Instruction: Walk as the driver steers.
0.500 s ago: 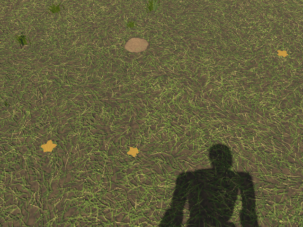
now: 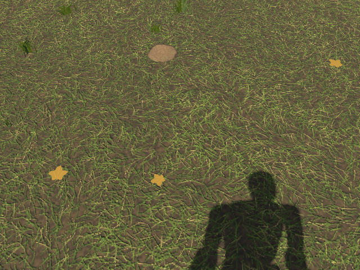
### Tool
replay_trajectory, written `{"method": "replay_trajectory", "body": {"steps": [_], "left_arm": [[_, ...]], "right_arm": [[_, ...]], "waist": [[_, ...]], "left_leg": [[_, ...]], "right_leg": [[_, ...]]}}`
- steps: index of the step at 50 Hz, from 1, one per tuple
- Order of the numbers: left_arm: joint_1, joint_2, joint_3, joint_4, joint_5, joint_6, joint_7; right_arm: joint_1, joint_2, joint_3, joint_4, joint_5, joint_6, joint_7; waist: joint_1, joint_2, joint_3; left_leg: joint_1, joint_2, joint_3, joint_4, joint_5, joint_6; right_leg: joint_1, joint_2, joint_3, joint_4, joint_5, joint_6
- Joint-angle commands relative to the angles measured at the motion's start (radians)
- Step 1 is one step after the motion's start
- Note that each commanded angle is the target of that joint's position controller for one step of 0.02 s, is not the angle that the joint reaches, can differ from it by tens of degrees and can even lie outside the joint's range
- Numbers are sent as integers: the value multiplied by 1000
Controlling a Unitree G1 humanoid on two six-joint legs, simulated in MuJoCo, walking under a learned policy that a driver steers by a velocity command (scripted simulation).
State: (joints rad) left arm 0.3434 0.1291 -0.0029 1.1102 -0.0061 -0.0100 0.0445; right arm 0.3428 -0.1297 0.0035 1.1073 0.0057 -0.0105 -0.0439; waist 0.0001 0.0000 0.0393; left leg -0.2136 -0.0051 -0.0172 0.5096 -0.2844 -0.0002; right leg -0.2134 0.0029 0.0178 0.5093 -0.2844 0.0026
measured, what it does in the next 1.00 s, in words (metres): shifts its weight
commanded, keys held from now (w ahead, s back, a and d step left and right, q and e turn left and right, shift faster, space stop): no key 0.36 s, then w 0.06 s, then no key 0.36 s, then w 0.22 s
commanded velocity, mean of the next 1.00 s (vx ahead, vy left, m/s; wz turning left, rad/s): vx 0.07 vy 0.00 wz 0.00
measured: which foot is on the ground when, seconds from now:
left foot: down 0.00-1.00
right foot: down 0.00-1.00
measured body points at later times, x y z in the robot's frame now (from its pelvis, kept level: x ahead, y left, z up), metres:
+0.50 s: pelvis +0.01 +0.00 -0.01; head +0.02 +0.00 +0.44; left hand -0.03 +0.22 -0.16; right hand -0.03 -0.22 -0.17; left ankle -0.01 +0.12 -0.74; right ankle -0.01 -0.12 -0.74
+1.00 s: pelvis +0.06 +0.00 -0.02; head +0.06 +0.00 +0.43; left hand +0.01 +0.22 -0.18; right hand +0.02 -0.22 -0.18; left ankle -0.01 +0.12 -0.73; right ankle -0.01 -0.12 -0.74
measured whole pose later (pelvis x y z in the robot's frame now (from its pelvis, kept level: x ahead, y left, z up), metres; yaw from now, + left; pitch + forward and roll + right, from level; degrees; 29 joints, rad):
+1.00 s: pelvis +0.06 +0.00 -0.02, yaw +0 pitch +0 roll +0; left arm 0.43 0.14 0.01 1.09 -0.04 -0.09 0.02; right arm 0.42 -0.14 -0.01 1.09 0.04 -0.09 -0.02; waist 0.00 0.01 -0.01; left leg -0.23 -0.02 -0.04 0.71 -0.48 0.06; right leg -0.21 0.02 0.02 0.68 -0.48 -0.03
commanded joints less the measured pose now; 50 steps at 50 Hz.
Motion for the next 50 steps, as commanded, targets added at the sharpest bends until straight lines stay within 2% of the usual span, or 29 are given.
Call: {"method": "replay_trajectory", "body": {"steps": [1,18,19,20,21,22,23,24,26,29,32,39,40,41,42,43,44,46,48,49,50], "left_arm": [[93,71,11,-5,0,-3,2],[99,69,13,-9,-1,-5,2],[119,61,12,1,0,-4,3],[124,72,17,3,-7,-2,5],[120,88,24,-3,-12,-2,8],[89,80,21,-19,-12,-6,10],[74,64,17,-28,-10,-14,10],[80,54,14,-28,-5,-21,9],[107,51,11,-18,1,-31,0],[124,68,10,-15,-4,-32,-8],[122,70,8,-17,-5,-24,-9],[104,72,12,-20,-5,-10,-6],[119,67,13,-10,-6,-8,-5],[122,70,17,-7,-12,-6,-4],[119,73,20,-7,-16,-6,-4],[113,74,22,-14,-21,-13,-5],[109,75,23,-22,-28,-26,-5],[114,79,23,-33,-36,-60,-10],[148,93,28,-34,-39,-91,-22],[186,110,33,-28,-42,-103,-28],[246,148,45,-16,-44,-114,-35]], "right_arm": [[93,-71,-11,-5,0,-3,-2],[99,-70,-13,-10,1,-5,-2],[118,-62,-12,1,0,-4,-3],[122,-73,-18,2,7,-2,-5],[119,-91,-24,-4,12,-2,-8],[87,-83,-22,-19,13,-6,-10],[71,-69,-18,-28,10,-14,-10],[73,-62,-16,-29,6,-21,-9],[103,-52,-12,-19,0,-30,-1],[123,-67,-11,-14,5,-31,7],[121,-70,-9,-17,5,-23,8],[103,-72,-12,-18,6,-9,5],[118,-67,-13,-9,6,-7,4],[121,-70,-17,-5,12,-5,3],[118,-71,-20,-6,16,-6,4],[111,-71,-22,-12,21,-12,4],[105,-71,-22,-21,28,-25,4],[99,-71,-21,-36,35,-61,10],[87,-67,-20,-53,37,-95,23],[68,-59,-18,-68,36,-110,31],[35,-46,-15,-90,33,-123,41]], "waist": [[0,1,52],[0,1,52],[0,1,24],[0,2,31],[0,3,63],[0,4,132],[0,5,159],[2,8,158],[0,-1,113],[-1,-1,33],[-1,0,6],[0,1,19],[0,0,-8],[0,0,-7],[0,-1,35],[0,-1,101],[1,-3,159],[4,-9,209],[16,-32,190],[29,-64,169],[50,-124,138]], "left_leg": [[-31,4,-2,-92,121,21],[-34,6,-3,-91,119,22],[-22,-6,9,-92,22,25],[-37,-23,20,-77,-144,39],[-78,-22,11,-73,-315,58],[-130,-7,-10,-86,-331,69],[-146,1,-20,-89,-269,71],[-143,0,-20,-81,-180,68],[-100,-9,-2,-45,32,50],[-27,-6,3,-9,246,31],[5,0,-1,-7,311,29],[22,4,-3,-31,316,22],[35,-11,14,-24,215,27],[24,-33,31,-7,35,43],[-19,-38,24,-10,-164,62],[-74,-27,-1,-24,-318,81],[-119,-8,-29,-33,-390,100],[-167,14,-64,-11,-383,126],[-208,7,-63,55,-305,137],[-252,-13,-38,120,-231,132],[-329,-44,9,235,-105,116]], "right_leg": [[-31,-3,0,-91,120,-21],[-34,-4,1,-90,118,-21],[-22,8,-11,-90,23,-25],[-37,26,-24,-72,-140,-39],[-78,27,-18,-66,-308,-57],[-129,13,1,-75,-321,-68],[-144,7,9,-76,-256,-69],[-139,10,6,-70,-166,-66],[-97,12,0,-42,41,-50],[-28,6,-1,-11,251,-34],[5,1,1,-8,315,-32],[22,-2,3,-31,319,-25],[36,13,-13,-26,217,-30],[26,34,-30,-9,38,-46],[-17,38,-21,-14,-164,-66],[-71,26,7,-31,-321,-86],[-113,5,38,-43,-396,-105],[-142,-27,89,-38,-399,-137],[-94,-52,146,-27,-336,-169],[-27,-80,203,-35,-260,-192],[81,-143,313,-68,-147,-232]]}}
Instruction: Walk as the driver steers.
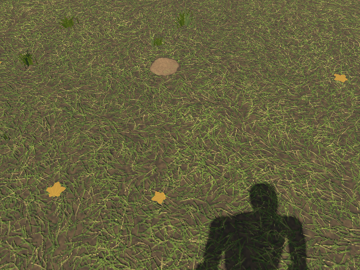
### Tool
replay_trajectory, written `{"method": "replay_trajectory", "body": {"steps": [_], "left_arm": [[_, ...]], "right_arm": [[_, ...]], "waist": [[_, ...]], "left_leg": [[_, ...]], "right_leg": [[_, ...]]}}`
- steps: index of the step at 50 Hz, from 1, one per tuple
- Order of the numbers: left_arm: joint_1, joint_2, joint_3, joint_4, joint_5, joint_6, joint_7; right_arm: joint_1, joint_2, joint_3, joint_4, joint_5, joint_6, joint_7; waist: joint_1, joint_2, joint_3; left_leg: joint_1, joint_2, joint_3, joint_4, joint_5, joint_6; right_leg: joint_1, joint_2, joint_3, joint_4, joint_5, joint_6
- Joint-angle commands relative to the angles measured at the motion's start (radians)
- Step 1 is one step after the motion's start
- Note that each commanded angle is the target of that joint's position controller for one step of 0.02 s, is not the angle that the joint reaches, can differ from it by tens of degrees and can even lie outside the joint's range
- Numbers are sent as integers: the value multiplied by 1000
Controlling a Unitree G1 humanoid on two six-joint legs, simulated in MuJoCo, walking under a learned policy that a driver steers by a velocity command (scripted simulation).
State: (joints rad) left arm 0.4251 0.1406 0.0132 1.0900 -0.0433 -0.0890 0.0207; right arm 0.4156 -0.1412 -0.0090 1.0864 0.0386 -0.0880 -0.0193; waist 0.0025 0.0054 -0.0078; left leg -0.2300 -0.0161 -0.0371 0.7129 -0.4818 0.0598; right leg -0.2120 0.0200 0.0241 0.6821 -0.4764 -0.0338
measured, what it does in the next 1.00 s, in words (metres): walks ahead: left foot, then right foot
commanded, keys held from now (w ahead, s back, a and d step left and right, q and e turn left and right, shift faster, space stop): w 1.00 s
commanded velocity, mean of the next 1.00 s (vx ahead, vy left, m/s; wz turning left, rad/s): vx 0.45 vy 0.00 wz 0.00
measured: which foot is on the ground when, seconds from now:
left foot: down 0.00-0.00, up 0.02-0.26, down 0.28-0.88, up 0.90-1.00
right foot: down 0.00-0.28, up 0.30-0.86, down 0.88-1.00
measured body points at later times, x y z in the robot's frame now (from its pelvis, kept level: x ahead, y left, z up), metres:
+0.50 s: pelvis +0.19 +0.12 +0.03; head +0.19 +0.14 +0.48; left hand +0.31 +0.38 -0.10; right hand +0.17 -0.11 -0.11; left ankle +0.19 +0.20 -0.72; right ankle +0.23 -0.04 -0.61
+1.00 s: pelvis +0.48 +0.07 +0.01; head +0.52 +0.07 +0.46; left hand +0.62 +0.32 -0.11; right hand +0.47 -0.19 -0.13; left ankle +0.32 +0.20 -0.61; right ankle +0.56 -0.02 -0.72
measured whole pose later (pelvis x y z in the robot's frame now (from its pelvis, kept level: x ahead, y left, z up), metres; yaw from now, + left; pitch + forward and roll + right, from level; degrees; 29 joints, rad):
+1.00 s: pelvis +0.48 +0.07 +0.01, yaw +0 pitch +2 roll -1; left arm 0.12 0.24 0.05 0.88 -0.01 -0.12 -0.04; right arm 0.38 -0.23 -0.03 0.99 0.03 -0.11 0.00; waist -0.02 0.01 0.04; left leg -0.31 0.01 -0.05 1.22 -0.40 0.06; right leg -0.40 0.04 -0.08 0.50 -0.13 -0.07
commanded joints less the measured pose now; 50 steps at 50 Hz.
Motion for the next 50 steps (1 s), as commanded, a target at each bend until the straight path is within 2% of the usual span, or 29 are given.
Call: {"method": "replay_trajectory", "body": {"steps": [1,2,3,5,7,8,9,11,13,14,15,16,17,18,19,21,23,27,34,40,42,43,44,45,46,47,48,49,50], "left_arm": [[250,185,44,21,-1,-43,-17],[329,193,47,37,14,-46,-22],[337,186,42,41,30,-49,-19],[238,160,28,24,28,-38,-5],[54,133,13,-36,14,-8,10],[-33,166,19,-72,9,3,17],[-27,227,34,-78,12,6,19],[4,269,42,-71,25,2,14],[-7,215,27,-74,26,0,7],[-18,138,7,-99,47,-2,8],[122,-11,-22,-122,43,-24,4],[151,17,-11,-131,-13,-46,-3],[66,68,-7,-167,-22,-51,-7],[-33,106,2,-189,-4,-45,-2],[-44,131,16,-183,13,-32,6],[1,161,37,-163,16,-3,0],[-43,168,45,-170,21,5,-2],[-234,146,49,-226,33,0,-7],[-464,132,40,-289,23,-13,-35],[-578,126,25,-349,14,-37,-75],[-495,167,42,-337,16,-43,-77],[-371,207,62,-306,16,-44,-72],[-170,261,88,-250,16,-41,-63],[31,359,109,-210,34,-32,-47],[58,365,104,-189,52,-32,-58],[14,268,81,-189,41,-32,-58],[-91,224,67,-208,33,-32,-54],[-182,200,56,-225,35,-34,-58],[-222,174,48,-228,42,-36,-64]], "right_arm": [[-103,-32,-1,-101,-1,-57,25],[-210,-51,-2,-147,1,-67,32],[-287,-73,-8,-190,10,-70,34],[-315,-92,-12,-249,24,-62,32],[-268,-81,-6,-261,6,-49,38],[-231,-64,1,-243,-11,-44,50],[-187,-70,-6,-221,-17,-37,57],[-47,-141,-48,-169,0,-6,44],[135,-205,-93,-117,2,7,25],[263,-287,-110,-80,-17,7,19],[233,-309,-79,-99,-38,-9,31],[145,-275,-66,-104,-39,-29,52],[23,-240,-53,-125,-22,-42,68],[-83,-206,-42,-143,-26,-45,75],[-146,-195,-38,-150,-43,-45,80],[-136,-149,-27,-128,-51,-41,70],[-58,-142,-22,-94,-43,-44,53],[34,-176,-29,-77,-47,-32,26],[109,-183,-33,-73,-35,-13,4],[152,-208,-46,-58,-30,13,0],[119,-236,-54,-71,-33,16,-1],[96,-246,-56,-77,-36,20,1],[62,-241,-51,-94,-41,21,4],[57,-202,-33,-128,-58,12,8],[207,-41,7,-112,-36,-15,25],[106,-167,-21,-118,-6,-42,27],[-7,-219,-36,-160,13,-53,26],[-63,-221,-39,-173,6,-54,17],[-78,-212,-50,-175,-8,-44,9]], "waist": [[88,-187,155],[145,-226,153],[149,-204,171],[83,-131,157],[6,-81,172],[-22,-68,148],[-30,-99,103],[-105,-115,62],[-225,-60,1],[-261,173,-18],[-118,436,-101],[-59,369,-67],[-33,219,44],[-25,85,84],[6,53,67],[40,124,51],[31,81,73],[-12,18,80],[-76,44,126],[-86,69,153],[-26,113,76],[42,137,-5],[138,142,-122],[184,-14,-296],[88,-280,-451],[121,-176,-354],[96,-138,-194],[55,-24,-121],[20,-4,-68]], "left_leg": [[-440,-42,64,192,189,35],[-627,-36,50,388,-15,28],[-798,17,-21,572,-169,32],[-927,124,-86,670,-170,39],[-707,184,-60,365,-32,16],[-401,147,7,168,133,-6],[-139,79,80,94,260,-36],[90,10,148,89,298,-53],[251,-29,185,-8,259,-22],[314,129,-80,-141,116,29],[326,353,-675,-455,-34,148],[259,429,-954,-643,-253,208],[158,436,-826,-611,-262,184],[32,388,-608,-557,-104,150],[-47,314,-434,-535,25,113],[-72,229,-248,-560,164,99],[-28,209,-176,-587,288,119],[135,245,-153,-612,408,135],[225,224,-52,-642,465,121],[379,268,-26,-532,650,117],[390,265,-12,-416,995,98],[376,244,8,-274,1181,82],[250,202,35,-53,1185,50],[-17,121,72,306,768,18],[-377,-66,-48,611,-64,-25],[-471,-7,-144,704,-54,5],[-510,47,-94,689,41,17],[-455,102,-64,638,134,13],[-408,129,-51,582,180,8]], "right_leg": [[213,-261,471,-300,167,-261],[336,-374,641,-375,308,-327],[413,-453,716,-386,406,-347],[439,-441,570,-368,417,-243],[198,-333,335,-473,259,-119],[-18,-232,192,-499,210,-79],[-155,-178,115,-515,184,-72],[-205,-173,72,-445,233,-72],[-182,-117,-5,-95,523,-24],[-307,-55,-53,326,384,28],[-448,63,62,676,-111,13],[-539,46,146,840,-22,-15],[-602,-29,107,856,87,-48],[-558,-95,87,793,205,-65],[-477,-135,79,713,273,-70],[-391,-163,62,593,317,-71],[-429,-160,35,523,359,-60],[-623,-168,33,324,484,-26],[-599,-123,-26,-12,626,5],[-562,-79,-64,-157,492,-36],[-381,-20,-104,-170,427,-70],[-212,21,-129,-174,416,-95],[78,0,-96,-169,458,-135],[427,-243,192,-146,451,-207],[717,-453,703,-296,264,-365],[629,-400,682,-363,227,-301],[460,-367,493,-384,319,-251],[283,-333,369,-419,440,-227],[160,-290,278,-450,501,-214]]}}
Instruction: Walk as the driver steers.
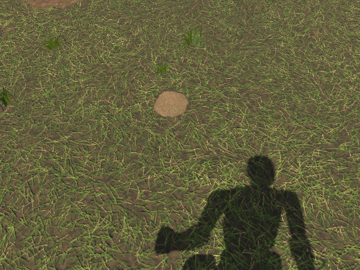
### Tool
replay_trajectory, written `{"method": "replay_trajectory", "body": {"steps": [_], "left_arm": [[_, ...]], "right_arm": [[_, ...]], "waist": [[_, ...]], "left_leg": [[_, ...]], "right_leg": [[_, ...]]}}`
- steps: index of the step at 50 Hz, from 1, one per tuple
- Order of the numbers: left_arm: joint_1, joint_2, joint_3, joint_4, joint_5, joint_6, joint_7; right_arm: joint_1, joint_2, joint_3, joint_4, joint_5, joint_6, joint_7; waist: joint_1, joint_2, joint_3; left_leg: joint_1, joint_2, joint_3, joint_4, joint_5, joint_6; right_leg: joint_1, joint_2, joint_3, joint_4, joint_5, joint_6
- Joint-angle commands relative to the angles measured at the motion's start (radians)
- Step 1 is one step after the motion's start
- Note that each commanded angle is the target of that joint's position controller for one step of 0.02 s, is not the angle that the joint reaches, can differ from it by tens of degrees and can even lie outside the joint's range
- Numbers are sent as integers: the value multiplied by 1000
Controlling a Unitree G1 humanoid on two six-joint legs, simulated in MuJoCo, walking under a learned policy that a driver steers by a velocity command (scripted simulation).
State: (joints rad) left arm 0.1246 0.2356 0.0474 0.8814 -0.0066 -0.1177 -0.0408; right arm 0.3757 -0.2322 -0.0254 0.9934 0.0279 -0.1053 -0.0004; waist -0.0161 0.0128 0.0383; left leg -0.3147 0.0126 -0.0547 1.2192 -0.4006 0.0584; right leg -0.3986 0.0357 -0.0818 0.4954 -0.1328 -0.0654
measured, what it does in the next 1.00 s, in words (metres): walks ahead, turning right: left foot, then right foot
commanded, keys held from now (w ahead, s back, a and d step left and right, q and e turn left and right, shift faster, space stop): w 0.34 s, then w+e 0.12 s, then e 0.54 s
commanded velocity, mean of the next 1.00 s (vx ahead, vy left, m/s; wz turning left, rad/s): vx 0.34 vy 0.00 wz -0.26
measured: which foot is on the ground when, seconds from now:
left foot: up 0.00-0.42, down 0.44-0.94, up 0.96-1.00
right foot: down 0.00-0.44, up 0.46-0.92, down 0.94-1.00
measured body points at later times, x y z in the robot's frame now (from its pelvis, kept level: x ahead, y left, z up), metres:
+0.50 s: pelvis +0.28 +0.06 -0.01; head +0.32 +0.07 +0.44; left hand +0.27 +0.32 -0.16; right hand +0.46 -0.19 -0.10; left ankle +0.39 +0.15 -0.73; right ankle +0.11 -0.08 -0.67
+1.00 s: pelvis +0.42 +0.03 +0.00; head +0.46 +0.00 +0.44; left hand +0.66 +0.24 -0.10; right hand +0.46 -0.27 -0.13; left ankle +0.39 +0.17 -0.69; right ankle +0.46 -0.07 -0.73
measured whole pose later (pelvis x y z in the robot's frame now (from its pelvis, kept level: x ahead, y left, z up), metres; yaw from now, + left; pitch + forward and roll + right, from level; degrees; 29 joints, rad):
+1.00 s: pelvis +0.42 +0.03 +0.00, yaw -18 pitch +2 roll +2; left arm 0.11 0.26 0.10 0.74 0.01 0.00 -0.02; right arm 0.10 -0.28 -0.08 0.87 0.00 -0.01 -0.04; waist 0.00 0.01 0.06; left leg -0.34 0.08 0.16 0.89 -0.52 -0.03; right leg -0.43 0.01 -0.04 0.59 -0.19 -0.07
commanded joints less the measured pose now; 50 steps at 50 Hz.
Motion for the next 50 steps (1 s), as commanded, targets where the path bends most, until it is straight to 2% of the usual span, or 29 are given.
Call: {"method": "replay_trajectory", "body": {"steps": [1,3,5,8,12,15,18,19,20,21,22,23,24,25,26,27,28,29,30,33,36,39,42,45,46,47,48,49,50], "left_arm": [[72,62,8,-9,14,-10,-5],[96,70,10,16,11,-12,-3],[122,103,17,33,12,-13,8],[175,123,21,49,8,-2,29],[237,145,24,65,-4,8,40],[289,152,29,91,-12,17,41],[298,160,37,105,-17,31,47],[288,167,39,104,-18,36,49],[263,176,42,97,-17,41,49],[241,163,35,89,-13,45,48],[231,123,18,63,1,45,46],[360,-16,-19,55,-5,28,42],[350,56,-4,75,-28,9,41],[277,134,19,54,-47,5,44],[228,136,22,42,-39,10,54],[209,122,30,42,-25,22,62],[229,110,38,46,-22,42,66],[248,84,39,47,-23,62,65],[260,60,39,43,-23,77,65],[198,55,45,-12,-12,102,66],[125,52,45,-53,-5,108,51],[46,55,45,-97,-4,115,33],[-6,75,54,-144,-3,126,16],[-5,88,63,-177,-8,130,2],[37,94,70,-172,-7,126,1],[109,146,91,-159,-1,119,13],[184,276,128,-160,12,117,38],[177,329,127,-180,32,113,41],[172,256,105,-189,24,104,29]], "right_arm": [[-3,-93,-34,-79,-3,-10,-10],[22,-52,-34,-75,-4,14,-12],[-43,-61,-39,-103,-11,24,-15],[-177,-65,-42,-147,-21,22,-14],[-328,-45,-31,-184,-15,12,0],[-412,-51,-27,-213,-7,8,16],[-441,-74,-31,-240,-6,-3,34],[-412,-89,-38,-238,-6,-8,36],[-344,-113,-50,-224,-7,-13,35],[-193,-154,-75,-178,-9,-16,29],[5,-231,-100,-136,-23,-17,17],[100,-319,-119,-113,-42,-11,17],[87,-230,-93,-123,-44,-13,17],[-12,-173,-73,-142,-41,-16,15],[-104,-138,-59,-163,-40,-17,15],[-163,-111,-53,-163,-42,-19,19],[-197,-86,-47,-160,-47,-20,20],[-209,-82,-47,-155,-53,-20,18],[-212,-95,-50,-151,-57,-21,13],[-227,-137,-62,-142,-56,-13,-13],[-239,-159,-68,-145,-47,12,-39],[-232,-181,-74,-140,-37,36,-51],[-221,-199,-83,-135,-21,60,-50],[-243,-212,-91,-145,-4,80,-52],[-256,-209,-91,-149,3,85,-54],[-206,-190,-88,-135,-2,88,-51],[-227,-153,-75,-173,-38,83,-45],[-220,-104,-56,-218,-61,77,-35],[-263,-143,-67,-206,-40,76,-21]], "waist": [[3,-40,-104],[-19,-64,-68],[-21,-63,-26],[11,-55,2],[61,-61,23],[88,-68,46],[74,-75,50],[51,-83,34],[7,-94,-4],[-69,-83,-92],[-141,-11,-244],[-92,251,-390],[-107,240,-434],[-86,173,-285],[-49,95,-212],[-15,55,-156],[21,72,-130],[39,86,-116],[53,90,-109],[65,81,-77],[47,79,-84],[15,69,-81],[-2,76,-71],[14,88,-71],[43,75,-92],[68,6,-139],[80,-199,-200],[32,-317,-299],[74,-154,-342]], "left_leg": [[-264,127,-39,39,129,9],[-242,139,-21,-20,142,-2],[-304,153,-10,-97,200,-24],[-394,156,4,-282,357,-46],[-347,107,49,-542,511,-44],[-362,89,52,-631,490,-35],[-344,77,41,-690,394,-2],[-286,62,46,-708,357,8],[-177,33,67,-724,331,20],[28,3,90,-737,333,42],[344,138,-44,-703,347,98],[708,394,-489,-799,182,235],[691,425,-652,-893,220,246],[558,404,-467,-880,394,198],[410,370,-302,-877,596,169],[286,327,-182,-894,724,148],[200,291,-92,-917,766,128],[141,274,-37,-935,804,124],[113,271,4,-949,843,139],[98,272,98,-988,855,155],[122,259,178,-993,788,145],[170,276,208,-978,731,146],[237,308,204,-920,692,135],[285,328,196,-810,717,98],[277,302,223,-722,752,65],[226,236,259,-562,719,5],[-12,137,300,-262,392,-76],[-307,-32,178,3,-316,-127],[-341,-5,7,89,-297,-112]], "right_leg": [[277,-276,327,-296,160,-174],[205,-251,263,-345,182,-186],[179,-249,221,-373,218,-193],[221,-237,184,-386,228,-178],[262,-212,130,-389,182,-140],[357,-249,138,-358,152,-137],[442,-298,167,-293,192,-120],[449,-303,179,-258,243,-111],[440,-290,176,-185,371,-98],[396,-237,147,-19,484,-75],[208,-169,99,272,327,-37],[-194,9,60,656,-213,32],[-284,7,226,813,-440,30],[-334,-37,231,860,-394,26],[-297,-86,202,833,-326,33],[-245,-116,190,773,-284,42],[-182,-141,185,729,-259,44],[-134,-139,170,714,-233,46],[-125,-133,156,704,-209,51],[-175,-134,144,576,-101,67],[-148,-135,105,406,27,73],[-127,-126,70,289,62,69],[-133,-112,44,226,-23,50],[-103,-84,11,132,-108,12],[-21,-53,-12,36,-43,-10],[132,-33,24,-62,159,-49],[345,-224,305,-60,651,-135],[525,-423,642,-65,783,-359],[493,-405,597,-94,662,-342]]}}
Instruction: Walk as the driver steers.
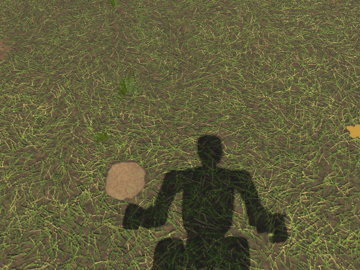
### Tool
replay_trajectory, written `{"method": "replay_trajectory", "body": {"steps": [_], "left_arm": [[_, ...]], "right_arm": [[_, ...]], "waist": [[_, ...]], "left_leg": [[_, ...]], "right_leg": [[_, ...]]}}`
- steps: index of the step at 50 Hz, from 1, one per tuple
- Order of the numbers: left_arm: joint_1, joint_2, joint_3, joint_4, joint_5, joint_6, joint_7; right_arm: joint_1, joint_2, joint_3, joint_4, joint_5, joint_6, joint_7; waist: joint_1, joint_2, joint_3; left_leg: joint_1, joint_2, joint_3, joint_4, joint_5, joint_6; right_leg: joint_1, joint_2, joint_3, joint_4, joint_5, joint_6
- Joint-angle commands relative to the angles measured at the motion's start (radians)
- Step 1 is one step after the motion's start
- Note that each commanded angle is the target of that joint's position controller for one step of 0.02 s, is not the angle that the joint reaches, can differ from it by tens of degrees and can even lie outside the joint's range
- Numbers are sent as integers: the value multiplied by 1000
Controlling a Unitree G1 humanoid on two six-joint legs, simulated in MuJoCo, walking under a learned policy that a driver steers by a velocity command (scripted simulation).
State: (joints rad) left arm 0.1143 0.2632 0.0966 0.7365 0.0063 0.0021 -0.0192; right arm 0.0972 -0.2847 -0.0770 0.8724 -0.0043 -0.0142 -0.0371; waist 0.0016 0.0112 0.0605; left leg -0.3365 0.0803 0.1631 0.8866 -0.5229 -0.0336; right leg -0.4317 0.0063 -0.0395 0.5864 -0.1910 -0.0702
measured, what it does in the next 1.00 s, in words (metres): walks ahead, turning right: left foot, then right foot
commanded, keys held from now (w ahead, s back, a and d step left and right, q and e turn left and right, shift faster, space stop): e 0.22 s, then w+e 0.36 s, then w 0.30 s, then w+q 0.12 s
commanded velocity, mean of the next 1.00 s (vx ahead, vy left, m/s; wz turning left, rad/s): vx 0.29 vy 0.00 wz -0.44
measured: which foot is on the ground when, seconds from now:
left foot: up 0.00-0.38, down 0.40-0.86, up 0.88-1.00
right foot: down 0.00-0.40, up 0.42-0.84, down 0.86-1.00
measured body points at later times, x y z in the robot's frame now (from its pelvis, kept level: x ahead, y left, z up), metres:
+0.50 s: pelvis +0.06 +0.03 +0.01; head +0.07 +0.05 +0.46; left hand +0.30 +0.24 -0.08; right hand +0.05 -0.28 -0.09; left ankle +0.07 +0.15 -0.73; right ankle +0.06 -0.10 -0.68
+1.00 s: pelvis +0.22 -0.12 +0.01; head +0.25 -0.15 +0.46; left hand +0.48 +0.04 -0.09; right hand +0.13 -0.39 -0.12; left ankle +0.21 +0.07 -0.63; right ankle +0.21 -0.22 -0.73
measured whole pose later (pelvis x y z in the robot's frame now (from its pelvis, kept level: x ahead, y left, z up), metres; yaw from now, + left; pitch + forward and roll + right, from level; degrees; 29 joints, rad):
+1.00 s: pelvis +0.22 -0.12 +0.01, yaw -26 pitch +2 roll +0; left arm 0.19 0.25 0.06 0.68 0.00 -0.06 -0.03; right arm 0.34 -0.29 -0.06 0.87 0.03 -0.08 0.01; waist -0.04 0.02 0.03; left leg -0.44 0.11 -0.03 1.19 -0.36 0.02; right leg -0.34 0.01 -0.06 0.50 -0.21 -0.04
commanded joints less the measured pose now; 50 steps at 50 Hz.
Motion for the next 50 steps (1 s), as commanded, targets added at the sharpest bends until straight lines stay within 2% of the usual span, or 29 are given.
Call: {"method": "replay_trajectory", "body": {"steps": [1,2,3,6,9,15,17,18,19,20,21,22,23,24,25,28,32,37,40,41,42,43,44,45,46,47,48,49,50], "left_arm": [[120,202,47,-58,0,-25,7],[61,181,42,-68,-17,-24,12],[21,159,34,-77,-26,-18,19],[10,163,32,-92,-7,-10,36],[39,182,38,-94,-13,-7,50],[31,186,34,-119,-16,5,57],[37,183,30,-122,-19,6,56],[25,177,27,-126,-24,8,58],[10,161,21,-132,-26,12,62],[-5,113,7,-147,-28,11,64],[1,39,-9,-169,-40,1,57],[-51,114,5,-214,-34,-20,47],[-26,163,19,-197,-30,-27,37],[20,168,25,-165,-25,-26,31],[44,157,26,-147,-20,-26,27],[19,95,11,-153,-25,-33,11],[-44,61,-4,-186,-29,-40,4],[-155,29,-28,-229,-30,-55,-27],[-154,55,-22,-240,-33,-60,-37],[-99,79,-10,-229,-31,-62,-36],[35,112,12,-189,-30,-62,-32],[201,166,40,-137,-26,-57,-19],[370,263,62,-109,-12,-49,3],[371,293,50,-107,-9,-55,2],[335,203,26,-100,-5,-66,-3],[277,165,12,-92,-12,-71,-5],[206,130,0,-90,-15,-75,-8],[155,100,-7,-91,-10,-81,-12],[122,85,-9,-86,-4,-90,-12]], "right_arm": [[-15,-101,-19,-95,18,-14,18],[-15,-96,-21,-79,13,-9,7],[-23,-115,-29,-80,-2,-2,-5],[8,-91,-29,-80,-1,9,-11],[-17,-70,-20,-91,1,8,-18],[-29,-90,-21,-110,15,-15,9],[3,-94,-24,-108,23,-34,22],[45,-90,-26,-95,27,-44,28],[108,-93,-31,-71,27,-51,30],[211,-146,-47,-43,15,-55,25],[262,-223,-59,-36,-9,-54,20],[214,-236,-63,-57,-39,-68,31],[136,-176,-50,-88,-23,-76,22],[98,-134,-39,-99,-3,-78,14],[94,-120,-34,-105,4,-76,10],[174,-107,-25,-87,-7,-85,9],[261,-113,-23,-66,-9,-86,21],[295,-166,-30,-48,22,-73,28],[319,-192,-36,-25,42,-61,35],[310,-204,-38,-21,45,-57,34],[296,-203,-35,-15,49,-53,32],[306,-177,-24,-16,42,-57,27],[307,-92,6,-64,8,-69,30],[361,-26,31,-74,14,-97,40],[271,-125,0,-79,53,-108,44],[212,-135,-4,-101,62,-108,45],[192,-121,-3,-95,44,-103,40],[203,-114,-8,-89,32,-91,40],[238,-97,-7,-76,35,-74,43]], "waist": [[37,-114,-290],[10,-48,-231],[-5,-54,-196],[-30,-113,-201],[-9,-125,-203],[10,-195,-186],[-3,-197,-172],[-32,-185,-162],[-68,-165,-144],[-101,-73,-155],[-80,166,-158],[-66,227,-54],[-31,182,-8],[-13,166,-8],[-10,150,-22],[-45,109,-10],[-86,100,13],[-111,113,55],[-84,140,57],[-38,152,19],[47,134,-65],[123,108,-181],[165,-95,-350],[105,-280,-487],[130,-171,-376],[102,-157,-238],[63,-92,-174],[28,-114,-122],[-3,-135,-108]], "left_leg": [[-353,-55,-221,410,-83,-1],[-358,-33,-224,350,2,0],[-337,-22,-228,290,59,-4],[-241,-55,-218,211,141,-17],[-234,-71,-234,68,167,-33],[-100,-104,-221,-160,162,-21],[-16,-117,-209,-263,142,6],[66,-117,-199,-363,188,26],[181,-100,-191,-482,243,50],[361,45,-308,-554,183,97],[444,265,-612,-641,-64,184],[325,361,-827,-716,-206,271],[302,323,-737,-720,-188,250],[309,263,-627,-719,-104,201],[319,226,-543,-719,-25,168],[292,180,-345,-738,209,158],[302,169,-233,-750,340,183],[279,185,-156,-753,411,190],[323,223,-155,-700,568,185],[336,225,-140,-628,766,175],[325,196,-86,-468,978,152],[209,153,-44,-254,996,118],[-126,74,-25,133,576,62],[-347,-70,-194,379,-74,42],[-440,-21,-271,470,-25,53],[-467,19,-244,452,67,67],[-426,59,-236,393,155,67],[-380,81,-241,346,223,63],[-322,94,-250,332,273,60]], "right_leg": [[459,-323,449,-203,599,-279],[387,-265,386,-219,452,-216],[314,-237,359,-238,365,-186],[216,-184,327,-261,315,-179],[232,-178,362,-260,225,-173],[147,-152,482,-321,-296,-153],[117,-140,515,-316,-370,-143],[80,-118,516,-300,-403,-124],[5,-79,495,-266,-428,-89],[-163,-12,415,-94,-454,-28],[-361,122,192,211,-407,15],[-494,53,224,342,-336,13],[-505,17,242,421,-237,18],[-493,6,222,457,-164,33],[-478,-4,199,493,-115,47],[-460,-31,155,572,19,73],[-434,-45,136,420,108,90],[-267,-58,9,132,108,74],[-154,-29,-26,21,0,20],[-56,1,-44,-16,-15,-6],[132,34,-65,-84,41,-40],[403,27,-39,-70,75,-70],[777,-233,315,-53,38,-162],[870,-423,766,-232,-93,-279],[771,-398,678,-266,-99,-230],[628,-360,502,-273,-26,-189],[493,-310,392,-299,17,-159],[389,-270,304,-339,51,-144],[322,-248,246,-380,62,-134]]}}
